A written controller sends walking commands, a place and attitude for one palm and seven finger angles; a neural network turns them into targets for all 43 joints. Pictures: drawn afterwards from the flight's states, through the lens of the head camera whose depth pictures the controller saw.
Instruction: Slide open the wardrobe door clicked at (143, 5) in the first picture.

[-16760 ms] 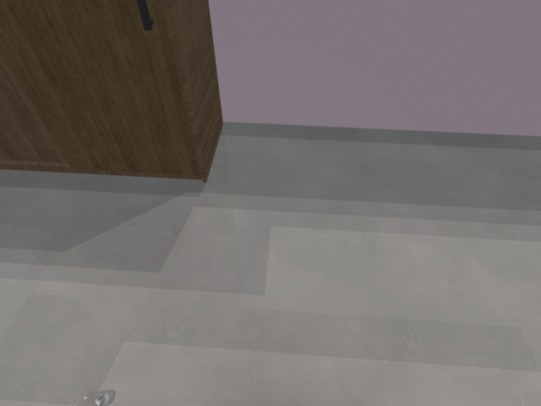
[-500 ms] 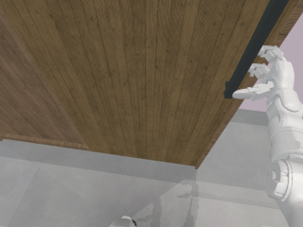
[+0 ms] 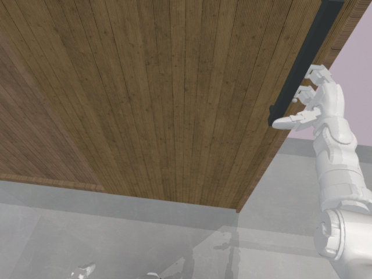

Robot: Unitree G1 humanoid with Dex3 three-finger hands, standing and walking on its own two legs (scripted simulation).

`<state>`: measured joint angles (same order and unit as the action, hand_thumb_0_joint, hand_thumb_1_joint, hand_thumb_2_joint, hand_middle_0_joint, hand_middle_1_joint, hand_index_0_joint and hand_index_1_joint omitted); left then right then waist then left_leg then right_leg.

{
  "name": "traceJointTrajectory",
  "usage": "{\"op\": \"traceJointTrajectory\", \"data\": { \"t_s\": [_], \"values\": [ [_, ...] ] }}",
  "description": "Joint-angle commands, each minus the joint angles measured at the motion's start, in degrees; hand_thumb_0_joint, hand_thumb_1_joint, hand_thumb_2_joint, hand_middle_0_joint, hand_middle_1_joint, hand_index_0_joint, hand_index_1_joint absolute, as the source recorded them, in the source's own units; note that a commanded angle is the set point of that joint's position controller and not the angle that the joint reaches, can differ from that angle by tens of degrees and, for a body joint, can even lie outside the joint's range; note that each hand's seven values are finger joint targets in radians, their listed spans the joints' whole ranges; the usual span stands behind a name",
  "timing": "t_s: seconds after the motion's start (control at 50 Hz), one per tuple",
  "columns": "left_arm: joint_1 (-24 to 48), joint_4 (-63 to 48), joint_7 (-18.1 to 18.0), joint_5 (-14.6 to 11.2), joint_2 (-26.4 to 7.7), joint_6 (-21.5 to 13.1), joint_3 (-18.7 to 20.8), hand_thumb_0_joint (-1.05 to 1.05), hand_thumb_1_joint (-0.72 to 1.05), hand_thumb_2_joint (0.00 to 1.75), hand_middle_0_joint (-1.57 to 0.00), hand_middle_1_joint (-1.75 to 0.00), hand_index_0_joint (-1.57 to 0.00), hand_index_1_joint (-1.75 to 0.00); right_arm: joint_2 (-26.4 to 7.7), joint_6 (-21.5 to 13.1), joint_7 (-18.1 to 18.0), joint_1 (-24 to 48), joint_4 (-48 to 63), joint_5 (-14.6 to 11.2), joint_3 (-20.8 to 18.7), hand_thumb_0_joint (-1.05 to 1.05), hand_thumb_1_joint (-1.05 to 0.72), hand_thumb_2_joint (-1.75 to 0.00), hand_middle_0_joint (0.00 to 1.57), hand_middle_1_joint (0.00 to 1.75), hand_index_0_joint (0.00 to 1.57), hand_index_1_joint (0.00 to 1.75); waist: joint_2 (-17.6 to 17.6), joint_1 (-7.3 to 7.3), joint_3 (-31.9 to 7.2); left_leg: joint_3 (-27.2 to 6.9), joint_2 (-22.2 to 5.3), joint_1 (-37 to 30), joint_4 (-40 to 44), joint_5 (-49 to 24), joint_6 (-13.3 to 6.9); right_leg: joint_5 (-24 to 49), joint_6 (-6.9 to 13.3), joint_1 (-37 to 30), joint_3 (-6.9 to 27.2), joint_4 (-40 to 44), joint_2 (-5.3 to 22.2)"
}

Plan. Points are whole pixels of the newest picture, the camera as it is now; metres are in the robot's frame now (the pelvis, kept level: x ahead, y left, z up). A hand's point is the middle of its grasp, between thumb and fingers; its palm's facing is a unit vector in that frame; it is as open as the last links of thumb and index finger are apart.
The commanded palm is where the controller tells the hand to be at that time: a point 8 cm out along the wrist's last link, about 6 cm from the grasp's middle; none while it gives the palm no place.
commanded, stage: slide the fingers in behind the handle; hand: right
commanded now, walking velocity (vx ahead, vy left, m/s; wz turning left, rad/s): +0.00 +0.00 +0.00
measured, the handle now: (294, 70) +0.52 -0.15 +0.19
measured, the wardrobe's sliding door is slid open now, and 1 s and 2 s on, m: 0.00 0.00 0.00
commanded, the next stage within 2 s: grip the handle and tug to test in 1.12 s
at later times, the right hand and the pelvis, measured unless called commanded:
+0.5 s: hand (282, 99) +0.47 -0.13 +0.15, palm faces -0.01 +1.00 +0.00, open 14.0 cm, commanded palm +0.44 -0.19 +0.15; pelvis +0.00 +0.00 +0.00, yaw +0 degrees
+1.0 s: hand (279, 99) +0.47 -0.13 +0.15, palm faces -0.01 +1.00 +0.00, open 14.0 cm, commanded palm +0.44 -0.18 +0.15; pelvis -0.01 +0.00 +0.00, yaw +0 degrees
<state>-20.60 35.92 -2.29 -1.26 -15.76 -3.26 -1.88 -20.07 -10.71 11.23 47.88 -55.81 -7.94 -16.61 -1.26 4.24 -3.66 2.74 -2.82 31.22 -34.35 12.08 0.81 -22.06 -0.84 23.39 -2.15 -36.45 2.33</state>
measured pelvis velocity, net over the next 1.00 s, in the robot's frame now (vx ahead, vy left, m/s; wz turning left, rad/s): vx -0.01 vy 0.00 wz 0.01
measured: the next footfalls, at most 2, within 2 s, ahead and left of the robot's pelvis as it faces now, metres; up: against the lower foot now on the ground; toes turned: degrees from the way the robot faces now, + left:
none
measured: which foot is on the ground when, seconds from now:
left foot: down 0.00-1.00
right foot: down 0.00-1.00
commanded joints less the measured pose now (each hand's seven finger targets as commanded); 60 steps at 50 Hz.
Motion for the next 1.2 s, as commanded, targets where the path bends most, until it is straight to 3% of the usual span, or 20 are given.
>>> {"op": "traceJointTrajectory", "data": {
  "t_s": [0.0,0.06,0.12,0.24,0.42,0.44,0.5,0.56,0.62,0.68,0.72,0.76,0.84,0.86,0.88,0.92,0.98,1.02,1.08,1.18],
  "values": [
    [-3.54,-5.12,-0.05,-0.12,-7.68,-1.95,3.31,0.00,0.90,0.90,-0.20,-0.30,-0.20,-0.30,-8.93,-3.66,-0.44,27.82,14.27,-0.76,0.54,0.00,0.50,-0.30,0.30,1.20,0.30,1.20,-0.12,0.98,-20.92,-0.25,2.88,-19.49,0.38,-19.37,-2.35,19.93,1.44,-1.60,0.82,5.02,-2.43],
    [-3.37,-4.78,-0.01,-0.11,-7.63,-1.93,3.20,0.00,0.90,0.90,-0.20,-0.30,-0.20,-0.30,-8.06,-3.19,-1.19,28.76,13.52,-0.74,1.02,0.00,0.50,-0.30,0.30,1.20,0.30,1.20,-0.25,1.15,-19.71,-0.17,2.79,-18.99,0.62,-18.13,-2.37,18.74,1.37,-1.17,0.99,5.44,-2.49],
    [-3.61,-4.90,-0.07,0.19,-8.04,-1.66,3.31,0.00,0.90,0.90,-0.20,-0.30,-0.20,-0.30,-11.65,-3.43,-2.14,26.73,13.28,-0.31,-2.34,0.00,0.50,-0.30,0.30,1.20,0.30,1.20,2.26,-0.08,-20.85,-0.31,2.69,-21.26,0.34,-18.68,-2.43,18.81,1.57,0.12,0.92,5.49,-2.53],
    [-2.91,-5.01,0.05,0.05,-7.28,-1.75,3.22,0.00,0.90,0.90,-0.20,-0.30,-0.20,-0.30,-8.30,-4.17,-2.45,27.91,13.98,0.20,0.52,0.00,0.50,-0.30,0.30,1.20,0.30,1.20,0.66,0.47,-20.37,-0.40,2.72,-20.50,0.50,-18.51,-2.45,18.53,1.52,-0.80,0.82,5.61,-2.57],
    [-3.00,-4.69,-0.09,0.23,-7.46,-2.23,3.23,0.00,0.90,0.90,-0.20,-0.30,-0.20,-0.30,-8.93,-4.82,-3.43,28.79,13.46,0.29,-0.40,0.00,0.50,-0.30,0.30,1.20,0.30,1.20,2.67,0.21,-20.75,-0.60,2.65,-21.50,0.77,-17.36,-2.40,16.86,1.66,0.03,0.83,5.99,-2.72],
    [-2.64,-4.73,-0.10,0.10,-7.29,-2.25,3.14,0.00,0.90,0.90,-0.20,-0.30,-0.20,-0.30,-8.71,-4.85,-3.40,28.79,13.33,0.46,0.02,0.00,0.50,-0.30,0.30,1.20,0.30,1.20,0.48,0.22,-20.90,-0.86,2.60,-21.15,0.74,-17.01,-2.42,16.38,1.60,-0.04,0.61,5.96,-2.81],
    [-2.96,-4.28,-0.20,0.02,-7.48,-2.18,3.09,0.00,0.90,0.90,-0.20,-0.30,-0.20,-0.30,-8.65,-4.55,-3.59,29.32,10.80,0.71,0.16,0.00,0.50,-0.30,0.30,1.20,0.30,1.20,3.10,0.77,-18.71,-0.71,2.61,-20.33,1.26,-15.15,-2.27,13.98,1.68,1.47,0.65,6.30,-2.82],
    [-3.04,-4.06,-0.27,0.20,-7.36,-2.40,3.04,0.00,0.90,0.90,-0.20,-0.30,-0.20,-0.30,-8.55,-5.17,-4.06,32.20,11.72,0.81,0.42,0.00,0.50,-0.30,0.30,1.20,0.30,1.20,0.17,1.04,-19.87,-1.01,2.51,-19.76,1.24,-14.71,-2.33,13.95,1.61,0.41,0.71,6.08,-2.98],
    [-3.29,-4.09,-0.31,0.34,-7.62,-2.57,3.20,0.00,0.90,0.90,-0.20,-0.30,-0.20,-0.30,-9.30,-5.76,-4.25,30.77,10.68,0.54,-0.68,0.00,0.50,-0.30,0.30,1.20,0.30,1.20,3.83,0.89,-20.48,-0.92,2.65,-21.17,1.22,-14.86,-2.19,13.64,1.80,1.32,0.78,6.21,-2.89],
    [-3.20,-3.90,-0.21,0.16,-7.34,-2.68,3.26,0.00,0.90,0.90,-0.20,-0.30,-0.20,-0.30,-8.26,-6.06,-4.09,32.34,11.29,1.00,0.79,0.00,0.50,-0.30,0.30,1.20,0.30,1.20,0.69,1.13,-20.47,-1.15,2.58,-19.87,1.12,-15.03,-2.21,13.69,1.67,0.69,0.51,5.95,-3.01],
    [-3.49,-3.96,-0.24,0.27,-7.50,-2.69,3.35,0.00,0.90,0.90,-0.20,-0.30,-0.20,-0.30,-8.26,-6.26,-4.17,32.04,11.80,1.15,0.87,0.00,0.50,-0.30,0.30,1.20,0.30,1.20,0.83,1.04,-21.86,-0.93,2.69,-20.13,0.80,-15.42,-2.34,14.73,1.61,-0.10,0.75,5.84,-2.91],
    [-3.51,-3.64,-0.17,0.14,-7.43,-2.82,3.30,0.00,0.90,0.90,-0.20,-0.30,-0.20,-0.30,-7.18,-5.74,-4.23,31.64,9.94,0.54,1.16,0.00,0.50,-0.30,0.30,1.20,0.30,1.20,1.81,1.45,-19.97,-0.96,2.75,-19.52,1.28,-15.16,-2.16,13.88,1.65,0.63,0.63,5.97,-2.86],
    [-3.63,-3.92,-0.17,0.32,-7.56,-2.64,3.36,0.00,0.90,0.90,-0.20,-0.30,-0.20,-0.30,-10.60,-5.98,-4.26,29.50,10.88,0.92,-1.71,0.00,0.50,-0.30,0.30,1.20,0.30,1.20,1.56,0.06,-21.74,-1.16,2.60,-21.87,0.72,-16.74,-2.29,15.29,1.68,1.35,0.45,6.10,-2.96],
    [-3.13,-4.30,-0.02,0.22,-7.30,-2.62,3.22,0.00,0.90,0.90,-0.20,-0.30,-0.20,-0.30,-8.03,-5.99,-4.05,29.93,11.92,0.91,0.61,0.00,0.50,-0.30,0.30,1.20,0.30,1.20,-0.23,0.59,-21.24,-1.11,2.61,-20.82,0.99,-16.47,-2.29,15.06,1.58,0.62,0.24,6.15,-2.97],
    [-3.37,-4.06,0.03,0.23,-7.26,-2.75,3.29,0.00,0.90,0.90,-0.20,-0.30,-0.20,-0.30,-7.46,-6.03,-4.12,30.78,11.83,0.85,0.99,0.00,0.50,-0.30,0.30,1.20,0.30,1.20,0.94,0.83,-20.20,-0.90,2.69,-20.29,1.16,-15.97,-2.29,14.65,1.57,0.67,0.45,6.21,-2.91],
    [-3.60,-4.08,-0.09,0.23,-7.79,-2.61,3.43,0.00,0.90,0.90,-0.20,-0.30,-0.20,-0.30,-8.44,-5.84,-4.19,29.45,10.87,0.57,0.08,0.00,0.50,-0.30,0.30,1.20,0.30,1.20,3.55,0.85,-20.09,-0.74,2.87,-20.31,1.36,-14.94,-2.25,13.99,1.69,0.75,0.70,6.41,-2.65],
    [-3.41,-3.84,-0.17,0.18,-7.48,-2.71,3.27,0.00,0.90,0.90,-0.20,-0.30,-0.20,-0.30,-7.69,-5.59,-4.24,32.07,10.48,0.75,1.00,0.00,0.50,-0.30,0.30,1.20,0.30,1.20,1.95,1.36,-18.76,-1.02,2.65,-19.44,1.72,-13.56,-2.06,12.15,1.65,1.33,0.52,6.56,-2.84],
    [-3.29,-4.23,-0.14,0.28,-7.47,-2.81,3.28,0.00,0.90,0.90,-0.20,-0.30,-0.20,-0.30,-7.32,-5.92,-4.44,31.63,11.70,1.00,1.28,0.00,0.50,-0.30,0.30,1.20,0.30,1.20,0.05,0.87,-20.63,-1.08,2.69,-19.60,1.37,-14.17,-2.36,13.50,1.66,-0.09,0.56,6.27,-2.93],
    [-3.78,-3.53,-0.14,0.30,-7.41,-2.98,3.23,0.00,0.90,0.90,-0.20,-0.30,-0.20,-0.30,-6.55,-5.81,-4.61,32.97,10.03,0.83,1.91,0.00,0.50,-0.30,0.30,1.20,0.30,1.20,2.52,1.78,-19.39,-0.90,2.74,-19.04,1.55,-13.65,-2.08,12.55,1.67,0.87,0.87,6.36,-2.83],
    [-3.77,-3.48,-0.04,0.37,-7.37,-3.15,3.34,0.00,0.90,0.90,-0.20,-0.30,-0.20,-0.30,-6.84,-6.17,-4.49,32.44,10.41,0.83,1.53,0.00,0.50,-0.30,0.30,1.20,0.30,1.20,1.66,1.34,-20.35,-1.04,2.73,-19.59,1.26,-15.39,-2.14,14.05,1.66,0.37,0.57,6.00,-2.88]
  ]
}}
